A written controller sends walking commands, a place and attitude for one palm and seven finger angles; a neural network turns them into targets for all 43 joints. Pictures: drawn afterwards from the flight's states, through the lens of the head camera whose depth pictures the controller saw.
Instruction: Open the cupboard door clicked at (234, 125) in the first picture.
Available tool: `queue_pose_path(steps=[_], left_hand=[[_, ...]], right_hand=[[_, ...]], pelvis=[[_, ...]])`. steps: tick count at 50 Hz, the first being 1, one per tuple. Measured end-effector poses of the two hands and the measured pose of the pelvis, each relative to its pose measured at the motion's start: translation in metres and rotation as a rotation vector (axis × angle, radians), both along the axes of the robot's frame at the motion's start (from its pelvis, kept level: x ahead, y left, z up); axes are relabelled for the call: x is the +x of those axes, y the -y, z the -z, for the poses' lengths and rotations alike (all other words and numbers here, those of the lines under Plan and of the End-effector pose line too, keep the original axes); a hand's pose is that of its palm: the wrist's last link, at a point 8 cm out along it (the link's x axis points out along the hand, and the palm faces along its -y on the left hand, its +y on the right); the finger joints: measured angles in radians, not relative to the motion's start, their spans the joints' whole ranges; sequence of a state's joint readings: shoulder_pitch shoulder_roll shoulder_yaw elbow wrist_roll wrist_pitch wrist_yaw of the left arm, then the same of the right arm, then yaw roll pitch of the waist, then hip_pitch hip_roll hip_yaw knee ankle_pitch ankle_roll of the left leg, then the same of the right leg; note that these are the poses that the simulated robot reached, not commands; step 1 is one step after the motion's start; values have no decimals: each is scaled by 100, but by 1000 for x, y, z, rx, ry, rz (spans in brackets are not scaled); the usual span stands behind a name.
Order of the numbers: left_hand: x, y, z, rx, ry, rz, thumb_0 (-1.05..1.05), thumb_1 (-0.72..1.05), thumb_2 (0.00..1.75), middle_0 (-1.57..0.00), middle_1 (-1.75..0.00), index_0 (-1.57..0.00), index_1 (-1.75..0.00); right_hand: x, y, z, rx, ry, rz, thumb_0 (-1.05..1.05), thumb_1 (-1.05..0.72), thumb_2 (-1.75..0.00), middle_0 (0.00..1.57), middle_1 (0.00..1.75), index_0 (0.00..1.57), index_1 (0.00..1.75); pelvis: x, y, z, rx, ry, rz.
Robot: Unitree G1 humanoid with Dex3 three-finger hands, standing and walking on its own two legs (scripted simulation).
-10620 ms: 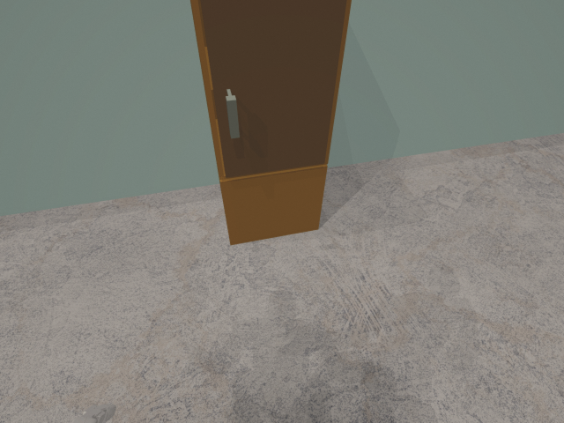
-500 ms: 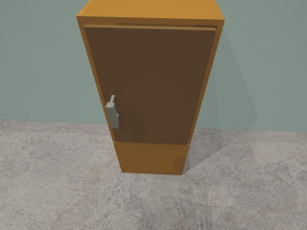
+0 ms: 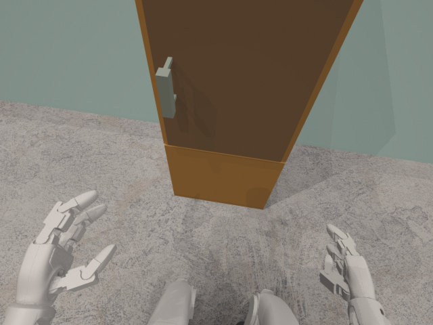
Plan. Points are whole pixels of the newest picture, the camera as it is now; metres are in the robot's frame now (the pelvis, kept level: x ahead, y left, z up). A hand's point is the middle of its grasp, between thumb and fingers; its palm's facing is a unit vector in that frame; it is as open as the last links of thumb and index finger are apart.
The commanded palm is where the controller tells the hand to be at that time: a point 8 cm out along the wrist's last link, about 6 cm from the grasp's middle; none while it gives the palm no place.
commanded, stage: raise the hand with hooked fingers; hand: left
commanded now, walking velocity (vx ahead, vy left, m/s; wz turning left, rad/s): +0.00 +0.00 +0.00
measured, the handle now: (169, 87) +0.59 +0.20 +0.04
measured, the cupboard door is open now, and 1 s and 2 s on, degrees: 0 0 0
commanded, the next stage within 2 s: move the hooked fingers beside the handle in 1.52 s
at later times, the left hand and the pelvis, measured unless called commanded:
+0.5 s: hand (83, 226) +0.25 +0.26 +0.04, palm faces -0.06 -1.00 -0.06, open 12.5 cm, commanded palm +0.23 +0.32 +0.06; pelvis +0.00 +0.03 +0.01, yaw -1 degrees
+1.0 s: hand (60, 189) +0.29 +0.31 +0.06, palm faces -0.02 -1.00 -0.08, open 14.0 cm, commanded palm +0.27 +0.36 +0.06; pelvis +0.01 +0.04 +0.02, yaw -1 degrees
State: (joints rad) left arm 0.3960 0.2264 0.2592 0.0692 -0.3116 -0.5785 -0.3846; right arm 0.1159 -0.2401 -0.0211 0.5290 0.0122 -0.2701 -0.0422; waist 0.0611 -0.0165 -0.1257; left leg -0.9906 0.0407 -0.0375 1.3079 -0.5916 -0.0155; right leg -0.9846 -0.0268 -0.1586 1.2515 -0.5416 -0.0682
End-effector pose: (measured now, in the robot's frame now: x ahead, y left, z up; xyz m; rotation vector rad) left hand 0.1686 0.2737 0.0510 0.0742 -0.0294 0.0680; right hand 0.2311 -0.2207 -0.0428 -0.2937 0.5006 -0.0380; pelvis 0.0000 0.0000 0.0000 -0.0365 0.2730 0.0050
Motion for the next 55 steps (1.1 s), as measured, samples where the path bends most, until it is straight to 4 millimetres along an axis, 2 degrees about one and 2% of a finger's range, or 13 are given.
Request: queue_pose_path(steps=[4, 8, 12, 16, 19, 24, 27, 31, 34, 38, 45, 50, 55], left_hand=[[33, 2, -10, 26, 14, 121, 1, 33, 66, -23, -67, -24, -66], [55, -2, 0, -27, -123, 175, 1, 24, 62, -24, -73, -25, -72], [56, -15, 0, -49, -177, 109, 1, 15, 58, -25, -79, -25, -78], [50, -29, -10, -14, -106, 32, 1, 5, 54, -26, -85, -26, -84], [49, -36, -10, 4, -65, 28, 1, -2, 51, -26, -89, -26, -89], [57, -38, 5, -9, -95, 104, 0, -13, 46, -27, -97, -27, -96], [63, -41, 3, -15, -98, 130, 0, -21, 43, -27, -101, -28, -101], [69, -53, -10, -14, -51, 91, 0, -30, 39, -28, -107, -29, -107], [72, -65, -16, -7, -35, 56, 0, -37, 36, -29, -111, -29, -111], [77, -74, -11, -5, -73, 58, 0, -43, 33, -29, -116, -29, -115], [92, -80, -8, -7, -88, 91, -1, -48, 31, -29, -119, -30, -118], [105, -88, -17, 7, -53, 84, -1, -49, 31, -30, -120, -30, -119], [115, -93, -15, -8, -86, 84, -1, -50, 31, -30, -120, -30, -119]], right_hand=[[-30, -18, 28, 65, -107, 29, 1, -90, -90, 20, 30, 20, 30], [-66, -20, 37, 106, -196, 110, 1, -90, -90, 20, 30, 20, 30], [-95, -9, 32, 85, -244, 181, 1, -90, -90, 20, 30, 20, 30], [-108, 5, 24, 25, -261, 204, 1, -90, -90, 20, 30, 20, 30], [-108, 13, 20, -20, -258, 199, 1, -90, -90, 20, 30, 20, 30], [-94, 16, 11, -65, -214, 187, 1, -90, -90, 20, 30, 20, 30], [-83, 10, 3, -69, -179, 174, 1, -90, -90, 20, 30, 20, 30], [-69, -3, -6, -52, -147, 146, 1, -90, -90, 20, 30, 20, 30], [-62, -14, -7, -35, -142, 116, 1, -90, -90, 20, 30, 20, 30], [-56, -24, -3, -20, -153, 85, 1, -90, -90, 20, 30, 20, 30], [-62, -27, 5, -27, -196, 87, 1, -90, -90, 20, 30, 20, 30], [-72, -20, 8, -35, -238, 109, 1, -90, -90, 20, 30, 20, 30], [-82, -10, 9, -42, -269, 138, 1, -90, -90, 20, 30, 20, 30]], pelvis=[[-6, -3, 1, -12, -13, -1], [-8, -9, -5, -6, -21, 13], [-6, -15, -13, 2, -25, 28], [-4, -21, -16, 1, -27, 28], [-4, -25, -14, -2, -31, 22], [-5, -31, -11, -11, -32, 18], [-4, -34, -13, -15, -28, 19], [-1, -37, -17, -20, -25, 18], [1, -39, -19, -24, -27, 14], [3, -42, -19, -27, -33, 10], [4, -44, -18, -30, -40, 12], [6, -43, -19, -29, -47, 15], [7, -41, -20, -27, -55, 19]])
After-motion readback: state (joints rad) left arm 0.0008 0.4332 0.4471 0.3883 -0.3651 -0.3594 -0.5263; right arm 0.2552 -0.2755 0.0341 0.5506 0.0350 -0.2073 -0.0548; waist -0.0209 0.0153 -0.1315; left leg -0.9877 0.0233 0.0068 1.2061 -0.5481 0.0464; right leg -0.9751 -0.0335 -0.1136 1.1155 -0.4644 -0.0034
